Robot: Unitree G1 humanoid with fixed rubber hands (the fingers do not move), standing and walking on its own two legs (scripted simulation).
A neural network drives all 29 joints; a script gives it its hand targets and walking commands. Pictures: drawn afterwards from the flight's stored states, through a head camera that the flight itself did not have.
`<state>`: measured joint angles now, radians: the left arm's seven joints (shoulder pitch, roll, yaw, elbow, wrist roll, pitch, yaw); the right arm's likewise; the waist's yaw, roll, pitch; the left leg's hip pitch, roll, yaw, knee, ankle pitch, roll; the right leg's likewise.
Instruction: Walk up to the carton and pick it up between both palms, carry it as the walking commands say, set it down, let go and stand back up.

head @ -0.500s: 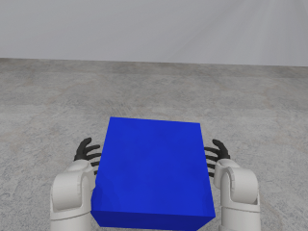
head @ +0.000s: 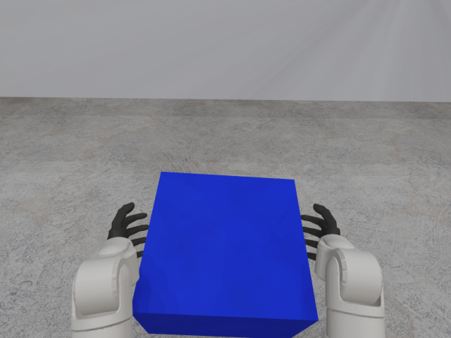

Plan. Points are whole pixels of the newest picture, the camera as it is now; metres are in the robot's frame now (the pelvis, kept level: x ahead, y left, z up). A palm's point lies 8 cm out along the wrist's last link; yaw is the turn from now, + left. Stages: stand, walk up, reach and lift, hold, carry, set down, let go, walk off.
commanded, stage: carry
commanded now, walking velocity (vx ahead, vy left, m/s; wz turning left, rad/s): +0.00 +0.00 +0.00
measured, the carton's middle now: (223, 253) +0.28 +0.00 +0.03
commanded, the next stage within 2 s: none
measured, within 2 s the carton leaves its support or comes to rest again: neither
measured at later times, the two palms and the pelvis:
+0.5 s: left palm (122, 294) +0.18 +0.16 +0.07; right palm (339, 300) +0.18 -0.17 +0.06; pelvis -0.08 +0.00 -0.03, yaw +0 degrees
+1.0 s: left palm out of the picture +0.11 +0.15 +0.10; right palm (358, 319) +0.14 -0.18 +0.08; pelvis -0.13 -0.03 +0.00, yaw +2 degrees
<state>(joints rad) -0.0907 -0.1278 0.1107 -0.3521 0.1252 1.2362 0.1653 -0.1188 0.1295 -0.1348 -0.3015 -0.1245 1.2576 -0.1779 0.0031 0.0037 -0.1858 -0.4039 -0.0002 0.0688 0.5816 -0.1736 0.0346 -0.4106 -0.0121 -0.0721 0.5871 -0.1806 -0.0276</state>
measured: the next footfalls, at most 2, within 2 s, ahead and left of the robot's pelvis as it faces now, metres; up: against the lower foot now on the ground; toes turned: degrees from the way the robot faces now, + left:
right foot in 0.56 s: +0.02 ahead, -0.09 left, +0.00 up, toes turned -2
left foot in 0.74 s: -0.05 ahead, +0.08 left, +0.00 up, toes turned +3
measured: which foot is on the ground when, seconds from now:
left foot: down 0.00-0.56, up 0.58-0.72, down 0.74-1.00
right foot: down 0.00-0.44, up 0.46-0.54, down 0.56-1.00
